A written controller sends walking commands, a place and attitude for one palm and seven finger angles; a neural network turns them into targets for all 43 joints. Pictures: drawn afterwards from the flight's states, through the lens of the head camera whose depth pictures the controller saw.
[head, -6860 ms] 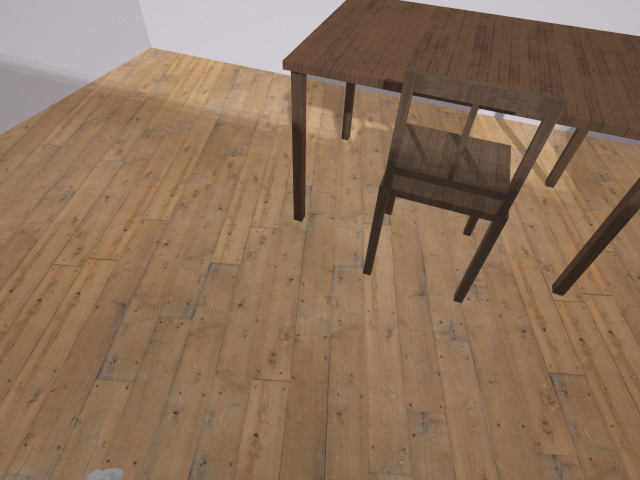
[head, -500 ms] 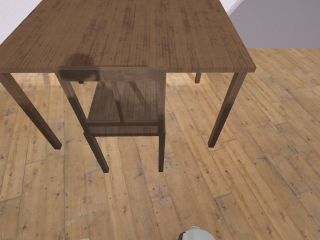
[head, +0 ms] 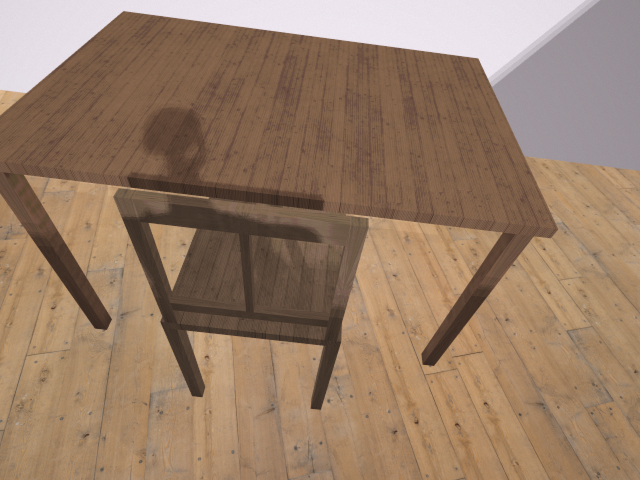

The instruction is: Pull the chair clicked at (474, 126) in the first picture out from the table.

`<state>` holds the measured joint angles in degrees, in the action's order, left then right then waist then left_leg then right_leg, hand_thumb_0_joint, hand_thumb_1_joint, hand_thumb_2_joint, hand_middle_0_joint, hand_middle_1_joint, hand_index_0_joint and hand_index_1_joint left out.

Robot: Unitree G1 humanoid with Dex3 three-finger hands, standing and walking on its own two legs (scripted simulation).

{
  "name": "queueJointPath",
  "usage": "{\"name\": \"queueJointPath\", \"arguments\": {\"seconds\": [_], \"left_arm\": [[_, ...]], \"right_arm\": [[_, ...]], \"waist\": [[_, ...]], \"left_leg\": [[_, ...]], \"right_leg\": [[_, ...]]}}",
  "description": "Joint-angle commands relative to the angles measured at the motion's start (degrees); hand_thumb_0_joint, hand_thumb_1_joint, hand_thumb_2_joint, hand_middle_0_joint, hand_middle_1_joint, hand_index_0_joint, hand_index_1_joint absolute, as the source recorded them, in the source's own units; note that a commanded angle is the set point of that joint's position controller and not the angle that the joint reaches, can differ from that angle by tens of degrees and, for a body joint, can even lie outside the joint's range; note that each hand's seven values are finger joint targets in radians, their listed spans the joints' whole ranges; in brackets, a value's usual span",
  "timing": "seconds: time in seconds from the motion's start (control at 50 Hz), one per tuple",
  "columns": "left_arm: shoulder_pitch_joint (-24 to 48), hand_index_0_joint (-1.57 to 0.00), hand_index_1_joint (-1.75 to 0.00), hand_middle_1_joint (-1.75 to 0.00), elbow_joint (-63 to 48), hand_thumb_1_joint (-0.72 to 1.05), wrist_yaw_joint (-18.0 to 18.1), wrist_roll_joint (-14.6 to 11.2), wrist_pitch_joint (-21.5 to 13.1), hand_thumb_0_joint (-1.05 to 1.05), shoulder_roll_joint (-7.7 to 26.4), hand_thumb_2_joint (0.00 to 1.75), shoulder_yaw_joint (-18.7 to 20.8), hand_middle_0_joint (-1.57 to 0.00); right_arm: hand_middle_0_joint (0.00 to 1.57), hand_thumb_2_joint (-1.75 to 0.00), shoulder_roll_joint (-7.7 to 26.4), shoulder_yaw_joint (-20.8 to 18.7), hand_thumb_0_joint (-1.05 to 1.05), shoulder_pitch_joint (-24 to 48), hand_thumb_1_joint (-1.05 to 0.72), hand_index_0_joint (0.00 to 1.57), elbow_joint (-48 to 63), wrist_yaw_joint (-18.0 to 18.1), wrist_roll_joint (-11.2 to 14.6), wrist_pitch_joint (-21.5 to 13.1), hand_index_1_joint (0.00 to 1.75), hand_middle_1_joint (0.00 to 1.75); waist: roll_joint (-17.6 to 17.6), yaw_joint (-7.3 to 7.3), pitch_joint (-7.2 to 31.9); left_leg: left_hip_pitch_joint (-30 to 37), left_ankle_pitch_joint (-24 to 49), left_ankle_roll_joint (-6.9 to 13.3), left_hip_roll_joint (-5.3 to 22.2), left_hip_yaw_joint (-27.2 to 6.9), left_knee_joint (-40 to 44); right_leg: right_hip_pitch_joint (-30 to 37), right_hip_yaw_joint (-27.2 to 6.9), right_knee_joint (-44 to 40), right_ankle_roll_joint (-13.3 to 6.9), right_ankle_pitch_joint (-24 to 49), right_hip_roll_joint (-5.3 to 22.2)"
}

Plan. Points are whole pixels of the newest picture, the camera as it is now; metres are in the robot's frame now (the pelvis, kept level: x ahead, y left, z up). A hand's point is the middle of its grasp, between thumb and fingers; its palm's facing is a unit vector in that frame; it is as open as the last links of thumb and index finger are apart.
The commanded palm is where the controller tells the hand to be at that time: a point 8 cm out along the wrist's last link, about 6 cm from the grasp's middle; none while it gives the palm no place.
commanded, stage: come to a stop and stand still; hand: left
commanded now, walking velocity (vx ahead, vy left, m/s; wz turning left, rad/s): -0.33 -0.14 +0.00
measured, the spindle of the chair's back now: (248, 273) +0.46 +0.17 -0.11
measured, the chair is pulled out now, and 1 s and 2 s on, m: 0.00 0.00 0.00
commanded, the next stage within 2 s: look again from close up in 1.22 s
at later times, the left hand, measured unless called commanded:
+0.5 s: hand out of the picture -0.01 +0.12 -0.15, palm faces +0.03 -0.96 -0.26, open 7.4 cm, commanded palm none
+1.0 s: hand out of the picture -0.06 +0.14 -0.18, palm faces +0.07 -0.98 -0.18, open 7.4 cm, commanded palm none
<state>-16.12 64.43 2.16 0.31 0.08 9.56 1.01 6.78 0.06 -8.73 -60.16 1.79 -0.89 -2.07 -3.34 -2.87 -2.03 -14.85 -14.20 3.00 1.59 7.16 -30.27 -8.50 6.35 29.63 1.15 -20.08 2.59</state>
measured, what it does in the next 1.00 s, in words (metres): steps on the spot: right foot, then left foot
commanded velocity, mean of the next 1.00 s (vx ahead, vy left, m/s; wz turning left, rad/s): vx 0.01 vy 0.04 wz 0.00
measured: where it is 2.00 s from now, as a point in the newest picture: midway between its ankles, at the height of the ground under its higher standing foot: outside the picture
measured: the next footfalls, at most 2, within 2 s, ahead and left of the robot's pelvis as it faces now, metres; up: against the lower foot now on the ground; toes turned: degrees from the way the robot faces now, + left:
right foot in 0.38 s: +0.00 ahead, -0.18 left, +0.00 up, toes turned -4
left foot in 0.80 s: -0.04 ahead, +0.09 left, +0.00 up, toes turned +3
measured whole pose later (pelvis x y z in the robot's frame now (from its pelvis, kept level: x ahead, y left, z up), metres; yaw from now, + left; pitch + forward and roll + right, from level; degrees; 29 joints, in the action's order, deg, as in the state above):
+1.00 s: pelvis -0.05 -0.03 +0.01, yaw +0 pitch -1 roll +0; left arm -15.6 65.7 1.7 0.8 0.7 9.4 0.9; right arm 8.6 -0.4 -15.0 -63.9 2.1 -1.0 0.1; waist -1.4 -2.1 -1.2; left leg -7.1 -16.3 0.0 0.6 2.1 -24.6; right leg -11.3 2.5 24.8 2.8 -12.2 4.3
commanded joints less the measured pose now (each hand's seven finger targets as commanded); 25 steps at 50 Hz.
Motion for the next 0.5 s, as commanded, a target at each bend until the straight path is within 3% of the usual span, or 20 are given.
{"name": "queueJointPath", "arguments": {"seconds": [0.0, 0.02, 0.06, 0.12, 0.14, 0.22, 0.26, 0.3, 0.32, 0.34, 0.36, 0.38, 0.4, 0.42, 0.44, 0.46, 0.48], "left_arm": [[-4.54, -0.20, -0.30, -0.30, -2.21, 0.90, 0.73, 0.14, 1.01, 0.00, 5.64, 0.90, 1.32, -0.20], [-4.09, -0.20, -0.30, -0.30, -2.80, 0.90, 0.69, 0.27, 1.22, 0.00, 5.96, 0.90, 1.65, -0.20], [-2.86, -0.20, -0.30, -0.30, -4.24, 0.90, 0.70, 0.66, 1.87, 0.00, 5.13, 0.90, 2.58, -0.20], [-1.79, -0.20, -0.30, -0.30, -6.23, 0.90, 0.42, 0.63, 2.48, 0.00, 4.75, 0.90, 3.39, -0.20], [-2.05, -0.20, -0.30, -0.30, -6.67, 0.90, 0.37, 0.63, 2.76, 0.00, 4.31, 0.90, 3.46, -0.20], [-1.10, -0.20, -0.30, -0.30, -8.00, 0.90, 0.09, 0.67, 2.96, 0.00, 3.66, 0.90, 3.09, -0.20], [-2.49, -0.20, -0.30, -0.30, -7.42, 0.90, 0.07, 0.61, 2.31, 0.00, 3.00, 0.90, 2.39, -0.20], [-6.24, -0.20, -0.30, -0.30, -5.27, 0.90, 0.12, 0.83, 1.22, 0.00, 3.06, 0.90, 1.87, -0.20], [-6.23, -0.20, -0.30, -0.30, -4.80, 0.90, 0.23, 1.24, 0.52, 0.00, 5.15, 0.90, 1.80, -0.20], [-3.72, -0.20, -0.30, -0.30, -5.44, 0.90, 0.36, 1.46, -0.40, 0.00, 8.35, 0.90, 1.54, -0.20], [-0.12, -0.20, -0.30, -0.30, -7.00, 0.90, 0.10, 1.25, -0.28, 0.00, 12.07, 0.90, 1.93, -0.20], [1.28, -0.20, -0.30, -0.30, -7.99, 0.90, -0.02, 1.20, -0.25, 0.00, 14.02, 0.90, 2.76, -0.20], [2.56, -0.20, -0.30, -0.30, -7.97, 0.90, 0.04, 1.20, -0.24, 0.00, 13.53, 0.90, 2.97, -0.20], [3.23, -0.20, -0.30, -0.30, -7.98, 0.90, 0.16, 1.20, -0.23, 0.00, 12.69, 0.90, 2.93, -0.20], [4.51, -0.20, -0.30, -0.30, -8.19, 0.90, 0.09, 1.21, -0.26, 0.00, 11.82, 0.90, 2.97, -0.20], [4.74, -0.20, -0.30, -0.30, -8.40, 0.90, -0.07, 1.16, -0.33, 0.00, 11.36, 0.90, 2.94, -0.20], [3.51, -0.20, -0.30, -0.30, -8.27, 0.90, -0.16, 1.04, -0.52, 0.00, 10.59, 0.90, 2.93, -0.20]], "right_arm": [[0.20, -0.90, 10.79, -3.04, 0.00, -6.90, -0.90, 0.20, -0.07, 2.06, 0.50, 1.16, 0.30, 0.30], [0.20, -0.90, 11.69, -3.70, 0.00, -6.94, -0.90, 0.20, 0.26, 2.23, 0.47, 1.55, 0.30, 0.30], [0.20, -0.90, 12.99, -5.00, 0.00, -5.81, -0.90, 0.20, 1.59, 2.23, 0.01, 2.72, 0.30, 0.30], [0.20, -0.90, 12.16, -5.33, 0.00, -3.03, -0.90, 0.20, 3.55, 1.89, -0.17, 3.09, 0.30, 0.30], [0.20, -0.90, 12.21, -5.39, 0.00, -1.88, -0.90, 0.20, 4.09, 1.68, -0.30, 3.09, 0.30, 0.30], [0.20, -0.90, 11.48, -5.34, 0.00, -0.15, -0.90, 0.20, 4.85, 0.79, -0.61, 3.21, 0.30, 0.30], [0.20, -0.90, 11.50, -5.18, 0.00, 0.46, -0.90, 0.20, 4.85, 0.16, -0.73, 3.29, 0.30, 0.30], [0.20, -0.90, 10.95, -4.90, 0.00, 0.31, -0.90, 0.20, 4.18, -0.42, -0.30, 3.43, 0.30, 0.30], [0.20, -0.90, 8.98, -4.53, 0.00, -1.15, -0.90, 0.20, 3.56, -0.84, 0.24, 3.43, 0.30, 0.30], [0.20, -0.90, 5.71, -3.77, 0.00, -2.35, -0.90, 0.20, 3.91, -1.08, 0.85, 3.67, 0.30, 0.30], [0.20, -0.90, 5.19, -3.35, 0.00, -1.89, -0.90, 0.20, 4.91, -1.61, 0.55, 4.17, 0.30, 0.30], [0.20, -0.90, 7.32, -3.70, 0.00, 0.04, -0.90, 0.20, 5.19, -1.82, 0.10, 4.96, 0.30, 0.30], [0.20, -0.90, 8.02, -3.93, 0.00, -0.28, -0.90, 0.20, 4.90, -1.88, -0.22, 5.14, 0.30, 0.30], [0.20, -0.90, 8.70, -4.12, 0.00, -1.76, -0.90, 0.20, 4.04, -1.85, -0.33, 5.08, 0.30, 0.30], [0.20, -0.90, 8.79, -4.12, 0.00, -3.75, -0.90, 0.20, 2.92, -2.01, -0.39, 4.71, 0.30, 0.30], [0.20, -0.90, 8.31, -4.07, 0.00, -5.87, -0.90, 0.20, 2.06, -2.15, -0.37, 4.45, 0.30, 0.30], [0.20, -0.90, 8.33, -3.92, 0.00, -6.74, -0.90, 0.20, 1.92, -2.13, -0.40, 4.25, 0.30, 0.30]], "waist": [[13.97, 3.00, 3.86], [10.34, 3.39, 4.49], [8.85, 3.84, 6.15], [6.46, 3.17, 7.42], [8.12, 2.83, 7.54], [13.96, 2.78, 6.08], [15.92, 2.35, 5.89], [12.98, 0.49, 6.27], [7.22, 0.65, 4.54], [-2.62, 2.33, 2.14], [-6.23, 2.80, -1.17], [-9.33, 1.10, -3.40], [-11.13, 1.26, -5.98], [-9.26, 1.96, -6.90], [-6.27, 2.69, -6.85], [-5.47, 3.13, -6.09], [-5.31, 2.64, -4.66]], "left_leg": [[16.92, 66.29, 6.31, 18.11, -14.54, 8.58], [18.37, 67.72, 7.82, 19.60, -14.70, 7.51], [17.99, 62.13, 8.91, 19.78, -12.86, 6.92], [14.68, 51.78, 8.34, 18.32, -10.54, 7.08], [13.20, 48.25, 7.89, 17.77, -9.50, 7.50], [6.31, 31.30, 6.81, 16.08, -9.25, 9.36], [3.38, 17.72, 6.07, 15.40, -10.85, 11.19], [-0.63, 2.60, 2.94, 12.01, -9.49, 8.93], [-3.63, -3.27, 0.03, 7.76, -7.38, 5.23], [-5.41, -10.29, -3.55, 2.99, -4.36, -0.45], [-4.21, -12.84, -4.61, 1.09, -3.87, -3.13], [-3.91, -13.13, -4.32, 1.03, -5.59, -8.05], [-6.42, -11.46, -3.85, 0.92, -7.53, -11.95], [-7.44, -9.79, -3.65, 1.26, -7.96, -14.15], [-7.63, -7.77, -3.62, 1.04, -7.89, -16.39], [-7.99, -6.33, -3.83, 0.55, -7.39, -17.80], [-8.20, -5.34, -4.13, 0.32, -7.04, -18.34]], "right_leg": [[-11.78, -5.23, 13.17, 0.54, -8.97, 1.33], [-13.72, -5.97, 17.79, 0.43, -10.76, 0.80], [-17.17, -7.53, 27.01, 0.85, -10.90, -0.28], [-18.41, -8.66, 32.50, 1.25, -8.24, -1.04], [-18.08, -8.79, 32.19, 1.47, -7.32, -0.96], [-12.32, -6.48, 22.17, 0.77, -6.92, -0.40], [-7.87, -4.76, 14.11, 0.07, -5.81, -0.05], [0.04, -2.84, 0.00, 0.22, 3.93, -0.27], [2.68, -4.42, -7.48, 0.27, 7.25, 0.84], [-1.92, -17.27, -14.46, -2.83, 2.06, 10.21], [-10.24, -23.76, -20.15, -6.74, -6.97, 17.27], [-16.17, -27.79, -24.07, -8.36, -16.12, 18.15], [-16.42, -29.19, -25.00, -8.89, -17.69, 17.72], [-15.43, -28.07, -24.50, -9.64, -15.21, 18.00], [-14.18, -24.03, -22.45, -9.16, -10.30, 16.25], [-11.98, -19.83, -20.49, -8.30, -5.24, 14.39], [-9.51, -17.72, -19.09, -7.88, -1.04, 13.41]]}}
